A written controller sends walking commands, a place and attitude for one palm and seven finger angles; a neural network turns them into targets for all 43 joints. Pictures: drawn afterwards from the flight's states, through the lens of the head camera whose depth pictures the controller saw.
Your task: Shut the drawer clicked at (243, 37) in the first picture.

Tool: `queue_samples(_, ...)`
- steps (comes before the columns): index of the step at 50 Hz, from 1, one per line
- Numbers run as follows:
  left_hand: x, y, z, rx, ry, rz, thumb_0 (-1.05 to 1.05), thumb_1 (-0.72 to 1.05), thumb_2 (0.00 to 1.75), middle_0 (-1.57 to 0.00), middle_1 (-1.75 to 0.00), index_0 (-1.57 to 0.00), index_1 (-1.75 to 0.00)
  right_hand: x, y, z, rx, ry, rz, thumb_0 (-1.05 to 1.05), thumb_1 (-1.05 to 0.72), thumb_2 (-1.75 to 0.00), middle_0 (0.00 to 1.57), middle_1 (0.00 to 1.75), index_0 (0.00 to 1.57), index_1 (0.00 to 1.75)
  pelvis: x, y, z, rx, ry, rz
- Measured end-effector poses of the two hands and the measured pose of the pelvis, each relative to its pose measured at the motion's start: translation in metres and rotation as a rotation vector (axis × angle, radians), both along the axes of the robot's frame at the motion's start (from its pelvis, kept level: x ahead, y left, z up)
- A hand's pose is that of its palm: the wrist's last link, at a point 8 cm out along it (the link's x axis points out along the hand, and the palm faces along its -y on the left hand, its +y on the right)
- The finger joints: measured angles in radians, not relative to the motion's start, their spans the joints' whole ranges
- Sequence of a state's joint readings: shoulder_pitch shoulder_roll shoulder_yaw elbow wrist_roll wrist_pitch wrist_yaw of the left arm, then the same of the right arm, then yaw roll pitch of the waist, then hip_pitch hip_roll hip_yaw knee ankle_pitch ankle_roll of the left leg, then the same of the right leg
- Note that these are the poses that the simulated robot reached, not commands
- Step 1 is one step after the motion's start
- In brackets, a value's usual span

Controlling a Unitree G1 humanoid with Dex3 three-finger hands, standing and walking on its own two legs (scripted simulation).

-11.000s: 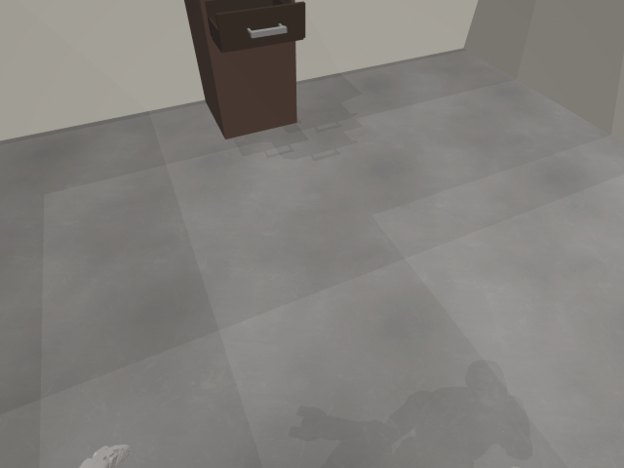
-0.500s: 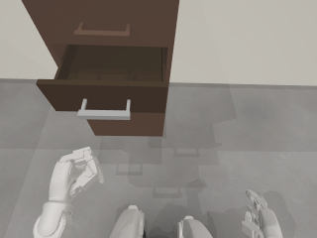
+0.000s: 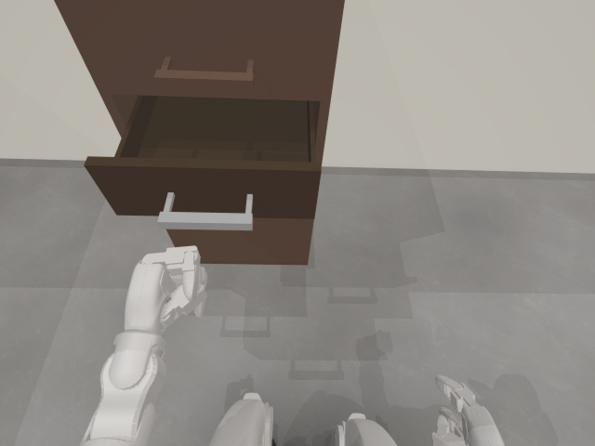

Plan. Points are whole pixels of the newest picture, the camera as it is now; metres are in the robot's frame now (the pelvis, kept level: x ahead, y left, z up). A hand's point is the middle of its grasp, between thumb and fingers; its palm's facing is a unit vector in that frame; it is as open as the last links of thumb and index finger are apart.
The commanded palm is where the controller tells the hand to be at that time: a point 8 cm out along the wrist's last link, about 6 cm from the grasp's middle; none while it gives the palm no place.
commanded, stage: raise the hand and make a fist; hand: left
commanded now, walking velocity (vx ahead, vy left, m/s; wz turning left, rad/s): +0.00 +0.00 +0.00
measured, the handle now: (208, 210) +0.49 +0.19 -0.06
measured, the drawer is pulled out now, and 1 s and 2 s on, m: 0.18 0.18 0.18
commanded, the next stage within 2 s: bring the fist close to the handle in 0.24 s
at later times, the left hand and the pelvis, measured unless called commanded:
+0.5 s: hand (208, 286) +0.31 +0.14 +0.02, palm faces +0.05 -1.00 -0.02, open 3.2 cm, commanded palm +0.30 +0.19 +0.03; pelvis +0.01 -0.02 +0.00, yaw +0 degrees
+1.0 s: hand (219, 269) +0.36 +0.14 -0.03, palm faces +0.02 -1.00 -0.04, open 3.2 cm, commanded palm +0.34 +0.19 -0.02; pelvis +0.00 -0.03 -0.04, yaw -1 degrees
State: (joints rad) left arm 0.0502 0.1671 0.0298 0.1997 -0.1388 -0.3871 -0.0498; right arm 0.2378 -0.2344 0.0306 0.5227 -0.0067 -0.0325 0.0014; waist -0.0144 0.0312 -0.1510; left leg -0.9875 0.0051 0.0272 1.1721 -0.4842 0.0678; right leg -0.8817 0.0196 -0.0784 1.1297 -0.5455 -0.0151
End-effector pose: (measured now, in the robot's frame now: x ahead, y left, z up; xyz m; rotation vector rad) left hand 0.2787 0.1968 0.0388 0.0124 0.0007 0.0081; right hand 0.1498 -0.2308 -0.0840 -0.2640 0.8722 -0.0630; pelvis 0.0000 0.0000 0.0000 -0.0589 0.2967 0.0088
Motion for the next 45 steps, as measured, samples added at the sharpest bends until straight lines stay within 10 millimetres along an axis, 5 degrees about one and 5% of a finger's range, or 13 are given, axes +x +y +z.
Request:
queue_samples(8,-0.009,-0.001,-0.003,-0.003,0.039,0.023,0.01,0.9,0.9,-1.4,-1.6,-1.4,-1.6,-0.01,-0.018,0.005,-0.026,0.018,-0.042,0.02,-0.9,-0.9,0.2,0.3,0.2,0.3,0.004,-0.006,0.005,0.01,-0.006,-0.008)
queue_samples(23,0.006,-0.007,-0.012,0.006,0.055,0.025,0.01,0.9,0.9,-1.4,-1.6,-1.4,-1.6,0.011,-0.028,-0.002,-0.004,-0.008,-0.026,0.02,-0.9,-0.9,0.2,0.3,0.2,0.3,0.008,-0.022,0.002,0.024,0.016,-0.007)
queue_samples(32,0.028,-0.005,-0.029,0.02,0.007,0.021,0.01,0.9,0.9,-1.4,-1.6,-1.4,-1.6,0.011,-0.039,-0.025,-0.02,0.032,-0.015,0.01,-0.9,-0.9,0.2,0.3,0.2,0.3,0.007,-0.029,-0.016,0.024,0.062,-0.006)
queue_samples(45,0.048,-0.002,-0.055,0.022,0.014,0.044,0.01,0.9,0.9,-1.4,-1.6,-1.4,-1.6,-0.014,-0.048,-0.053,-0.028,0.119,-0.053,0.01,-0.9,-0.9,0.2,0.3,0.2,0.3,0.003,-0.031,-0.033,0.028,0.11,-0.019)
